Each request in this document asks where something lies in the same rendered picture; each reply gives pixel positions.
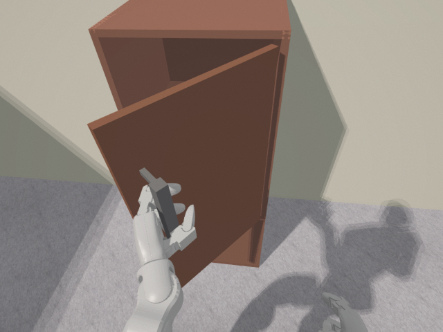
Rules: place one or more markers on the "handle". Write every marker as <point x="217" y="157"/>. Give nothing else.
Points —
<point x="163" y="201"/>

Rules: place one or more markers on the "left robot forearm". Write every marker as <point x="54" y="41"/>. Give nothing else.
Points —
<point x="159" y="298"/>

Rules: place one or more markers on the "left robot hand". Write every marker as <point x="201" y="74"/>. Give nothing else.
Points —
<point x="149" y="235"/>

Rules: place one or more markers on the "right robot hand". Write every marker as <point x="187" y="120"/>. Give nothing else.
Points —
<point x="350" y="320"/>

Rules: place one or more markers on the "cupboard door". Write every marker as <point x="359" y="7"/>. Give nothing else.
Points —
<point x="209" y="134"/>

